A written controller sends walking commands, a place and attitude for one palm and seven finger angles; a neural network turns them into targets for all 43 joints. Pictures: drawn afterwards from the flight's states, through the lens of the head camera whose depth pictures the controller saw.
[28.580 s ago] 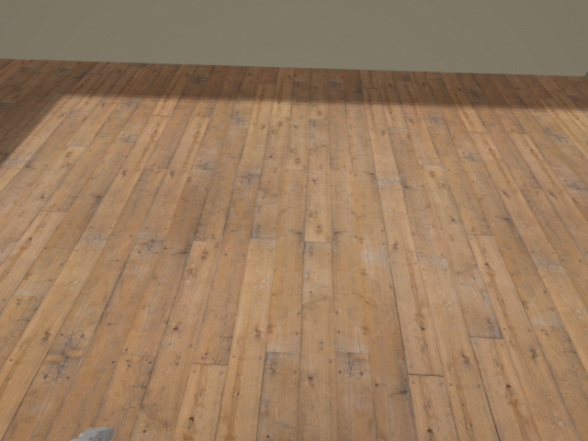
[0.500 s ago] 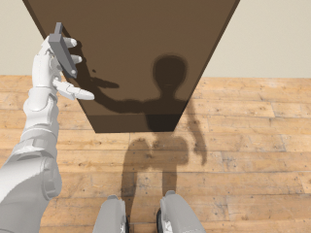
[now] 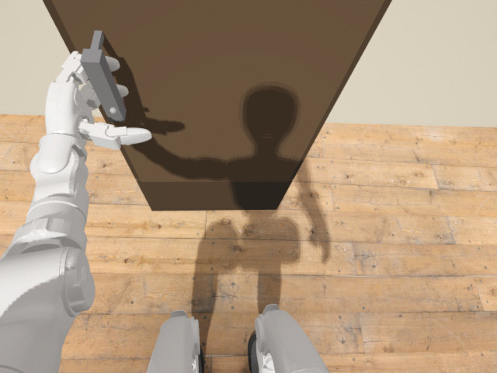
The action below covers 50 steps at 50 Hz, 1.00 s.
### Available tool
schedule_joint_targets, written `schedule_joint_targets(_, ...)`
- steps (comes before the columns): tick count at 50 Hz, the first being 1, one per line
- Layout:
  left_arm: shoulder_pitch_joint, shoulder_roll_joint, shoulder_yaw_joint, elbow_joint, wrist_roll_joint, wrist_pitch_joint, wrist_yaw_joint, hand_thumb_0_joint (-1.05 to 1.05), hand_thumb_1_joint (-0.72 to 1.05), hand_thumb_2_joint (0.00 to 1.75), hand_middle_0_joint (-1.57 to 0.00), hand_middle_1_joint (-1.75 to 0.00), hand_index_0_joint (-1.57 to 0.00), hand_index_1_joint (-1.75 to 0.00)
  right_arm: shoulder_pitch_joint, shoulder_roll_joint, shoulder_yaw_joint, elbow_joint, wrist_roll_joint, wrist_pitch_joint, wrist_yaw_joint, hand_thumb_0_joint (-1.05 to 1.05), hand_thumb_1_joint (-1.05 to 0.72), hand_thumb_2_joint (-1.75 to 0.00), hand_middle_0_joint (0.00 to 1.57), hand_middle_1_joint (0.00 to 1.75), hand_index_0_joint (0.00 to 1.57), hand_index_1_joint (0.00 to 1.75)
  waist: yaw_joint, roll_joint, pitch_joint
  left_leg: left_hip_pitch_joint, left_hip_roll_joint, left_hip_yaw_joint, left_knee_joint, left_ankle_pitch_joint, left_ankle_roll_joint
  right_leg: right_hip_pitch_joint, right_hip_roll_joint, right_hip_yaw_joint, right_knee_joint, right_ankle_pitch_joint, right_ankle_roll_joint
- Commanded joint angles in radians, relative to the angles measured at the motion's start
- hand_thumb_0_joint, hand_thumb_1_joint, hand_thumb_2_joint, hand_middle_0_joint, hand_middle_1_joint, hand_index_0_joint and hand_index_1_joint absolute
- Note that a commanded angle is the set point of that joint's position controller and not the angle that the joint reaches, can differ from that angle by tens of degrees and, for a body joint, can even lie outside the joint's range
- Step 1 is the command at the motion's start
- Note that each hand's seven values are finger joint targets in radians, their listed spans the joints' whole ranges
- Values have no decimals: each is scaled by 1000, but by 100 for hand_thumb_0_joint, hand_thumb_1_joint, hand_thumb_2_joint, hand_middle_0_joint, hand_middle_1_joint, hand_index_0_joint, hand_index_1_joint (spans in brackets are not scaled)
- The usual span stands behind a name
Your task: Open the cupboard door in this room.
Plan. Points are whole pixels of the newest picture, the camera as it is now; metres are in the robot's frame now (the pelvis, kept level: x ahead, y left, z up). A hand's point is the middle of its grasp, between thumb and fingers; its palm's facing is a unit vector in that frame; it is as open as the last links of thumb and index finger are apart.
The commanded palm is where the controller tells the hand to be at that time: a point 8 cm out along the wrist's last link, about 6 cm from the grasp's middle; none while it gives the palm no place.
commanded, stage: close the thumb around the handle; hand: left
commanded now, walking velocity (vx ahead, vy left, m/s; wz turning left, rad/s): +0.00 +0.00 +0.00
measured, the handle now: (108, 78) +0.56 +0.18 +0.07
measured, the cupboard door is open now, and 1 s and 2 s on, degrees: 0 11 40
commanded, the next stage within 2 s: pull the door open along its arc in 0.46 s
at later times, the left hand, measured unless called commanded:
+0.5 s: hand (120, 111) +0.51 +0.16 +0.06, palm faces -0.03 -1.00 -0.02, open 6.0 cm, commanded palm +0.49 +0.21 +0.06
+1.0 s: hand (125, 155) +0.43 +0.15 +0.06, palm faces -0.03 -1.00 +0.01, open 6.2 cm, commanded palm +0.38 +0.19 +0.06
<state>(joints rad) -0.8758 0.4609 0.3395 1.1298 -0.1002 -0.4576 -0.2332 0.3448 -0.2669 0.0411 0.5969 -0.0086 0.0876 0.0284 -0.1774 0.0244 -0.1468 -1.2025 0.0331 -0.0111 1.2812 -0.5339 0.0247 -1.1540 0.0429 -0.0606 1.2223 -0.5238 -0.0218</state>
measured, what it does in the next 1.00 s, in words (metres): stands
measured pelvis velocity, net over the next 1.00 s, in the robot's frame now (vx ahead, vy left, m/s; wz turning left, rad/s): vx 0.02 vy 0.00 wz -0.01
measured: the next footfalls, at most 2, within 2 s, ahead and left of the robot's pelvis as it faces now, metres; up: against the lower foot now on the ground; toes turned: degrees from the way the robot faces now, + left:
none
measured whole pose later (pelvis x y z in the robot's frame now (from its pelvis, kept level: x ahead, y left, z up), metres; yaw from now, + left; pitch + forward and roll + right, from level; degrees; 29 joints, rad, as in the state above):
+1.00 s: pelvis +0.02 +0.00 +0.02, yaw +0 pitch +23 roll -2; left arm -0.42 0.26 0.21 0.69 -0.19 -0.45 -0.16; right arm 0.35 -0.24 0.01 0.54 0.02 0.10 0.05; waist -0.10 0.02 -0.17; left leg -1.04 0.03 0.02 1.17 -0.53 0.02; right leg -1.01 0.05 -0.02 1.14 -0.52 -0.02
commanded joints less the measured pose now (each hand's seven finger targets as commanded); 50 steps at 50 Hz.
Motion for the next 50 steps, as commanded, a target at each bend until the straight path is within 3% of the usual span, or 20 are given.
schedule_joint_targets(1,-444,192,13,-193,0,-53,13,0,23,61,-35,-128,-35,-128,167,-184,-71,-42,-7,-17,-13,0,-90,-90,20,30,20,30,-24,130,-484,438,-12,-66,-135,353,7,159,12,29,-154,273,-7)
schedule_joint_targets(4,-407,187,14,-212,1,-56,12,0,40,68,-36,-130,-36,-130,162,-180,-71,-48,-8,-14,-11,0,-90,-90,20,30,20,30,-6,143,-527,461,-12,-61,-136,395,3,187,10,30,-151,309,-7)
schedule_joint_targets(9,-408,184,14,-190,1,-56,18,0,68,80,-38,-133,-38,-133,164,-182,-71,-43,-6,-10,-10,0,-90,-90,20,30,20,30,-15,110,-479,442,-10,-67,-144,367,3,174,13,25,-158,285,-6)
schedule_joint_targets(13,-409,132,-20,-223,2,-72,27,0,90,90,-40,-135,-40,-135,161,-176,-76,-44,-10,-11,-5,0,-90,-90,20,30,20,30,-12,152,-507,513,-7,-76,-148,411,-5,141,13,17,-154,291,-10)
schedule_joint_targets(15,-413,144,-8,-213,-1,-71,35,0,90,90,-40,-135,-40,-135,161,-180,-76,-41,-10,-8,-6,0,-90,-90,20,30,20,30,-18,116,-492,484,-7,-75,-151,377,-3,150,12,19,-159,274,-7)
schedule_joint_targets(19,-424,172,12,-191,11,-73,50,0,90,90,-40,-135,-40,-135,161,-178,-72,-42,-11,-9,-7,0,-90,-90,20,30,20,30,-15,110,-471,441,-13,-65,-149,350,2,172,11,25,-162,268,-6)
schedule_joint_targets(21,-428,217,43,-194,21,-79,56,0,90,90,-40,-135,-40,-135,167,-183,-71,-43,-14,-9,-11,0,-90,-90,20,30,20,30,-13,104,-484,434,-13,-66,-144,357,5,178,11,29,-154,277,-8)
schedule_joint_targets(23,-406,180,18,-188,22,-78,50,0,90,90,-40,-135,-40,-135,160,-174,-70,-50,-12,-7,-8,0,-90,-90,20,30,20,30,-10,111,-487,441,-15,-60,-145,367,4,187,11,30,-158,290,-6)
schedule_joint_targets(25,-428,180,10,-197,21,-79,48,0,90,90,-40,-135,-40,-135,158,-176,-70,-48,-11,-6,-9,0,-90,-90,20,30,20,30,-20,107,-481,433,-14,-59,-144,349,5,186,11,32,-161,281,-5)
schedule_joint_targets(27,-413,186,19,-209,18,-87,43,0,90,90,-40,-135,-40,-135,158,-177,-72,-50,-10,-7,-9,0,-90,-90,20,30,20,30,-7,127,-515,462,-13,-62,-143,374,1,187,11,31,-154,294,-7)
schedule_joint_targets(28,-401,180,12,-198,18,-84,42,0,90,90,-40,-135,-40,-135,156,-177,-71,-51,-9,-5,-9,0,-90,-90,20,30,20,30,-6,120,-500,451,-13,-63,-146,364,0,184,11,30,-154,285,-8)
schedule_joint_targets(29,-433,159,-11,-198,17,-83,43,0,90,90,-40,-135,-40,-135,150,-175,-70,-50,-9,-8,-8,0,-90,-90,20,30,20,30,-21,125,-477,441,-13,-64,-146,339,3,167,12,31,-160,266,-6)
schedule_joint_targets(32,-358,168,10,-214,12,-87,40,0,90,90,-40,-135,-40,-135,151,-177,-73,-57,-8,-7,-6,0,-90,-90,20,30,20,30,9,132,-511,467,-14,-58,-153,369,-1,192,12,30,-157,289,-10)
schedule_joint_targets(37,-204,138,9,-274,-18,-77,20,0,90,90,-40,-135,-40,-135,135,-169,-77,-83,2,-1,-1,0,-90,-90,20,30,20,30,45,84,-531,449,-20,-37,-169,396,1,289,12,34,-163,353,-7)
schedule_joint_targets(40,-62,78,-22,-325,-43,-60,12,0,90,90,-40,-135,-40,-135,111,-156,-80,-110,14,1,2,0,-90,-90,20,30,20,30,63,27,-486,396,-28,-13,-191,356,7,361,12,44,-191,370,-1)
schedule_joint_targets(42,36,52,-35,-416,-56,-61,10,0,90,90,-40,-135,-40,-135,97,-151,-86,-126,21,-2,4,0,-90,-90,20,30,20,30,85,44,-511,428,-29,-4,-201,394,5,387,11,44,-192,413,-3)
schedule_joint_targets(44,146,6,-69,-506,-70,-57,14,0,90,90,-40,-135,-40,-135,83,-143,-90,-142,26,-5,8,0,-90,-90,20,30,20,30,99,30,-493,438,-30,1,-218,419,4,419,10,42,-200,449,-2)
schedule_joint_targets(48,329,-93,-145,-660,-83,-57,35,0,90,90,-40,-135,-40,-135,47,-129,-98,-165,32,-19,15,0,-90,-90,20,30,20,30,105,20,-439,464,-27,3,-234,421,2,409,7,34,-210,446,1)
schedule_joint_targets(49,336,-151,-18,-720,-171,-53,193,0,90,90,-40,-135,-40,-135,14,-100,-92,-173,18,-34,9,0,-90,-90,20,30,20,30,183,4,-418,442,-27,9,-256,429,-10,427,6,13,-215,429,4)
schedule_joint_targets(50,401,-247,-125,-739,-136,-46,274,0,90,90,-40,-135,-40,-135,4,-94,-91,-172,10,-48,16,0,-90,-90,20,30,20,30,150,19,-402,467,-24,8,-257,429,-19,403,7,7,-216,415,7)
